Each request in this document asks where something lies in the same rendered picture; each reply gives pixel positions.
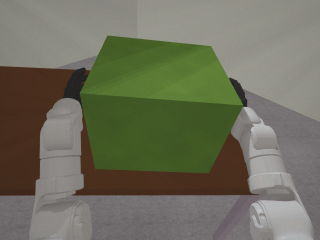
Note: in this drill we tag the left robot upper arm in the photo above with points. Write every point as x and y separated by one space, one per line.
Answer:
69 220

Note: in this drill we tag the robot right forearm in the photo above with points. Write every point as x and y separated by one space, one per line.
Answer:
268 177

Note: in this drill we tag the right robot upper arm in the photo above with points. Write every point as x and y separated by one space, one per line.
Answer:
279 220

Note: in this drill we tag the right robot hand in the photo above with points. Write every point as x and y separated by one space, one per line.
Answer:
240 92

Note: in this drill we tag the table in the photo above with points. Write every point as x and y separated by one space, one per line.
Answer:
26 96

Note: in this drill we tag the carton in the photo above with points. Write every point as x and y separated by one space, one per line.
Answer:
159 106

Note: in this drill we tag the left robot hand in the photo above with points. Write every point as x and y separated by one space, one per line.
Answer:
74 85

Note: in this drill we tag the robot left forearm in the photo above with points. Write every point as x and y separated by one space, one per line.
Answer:
59 154

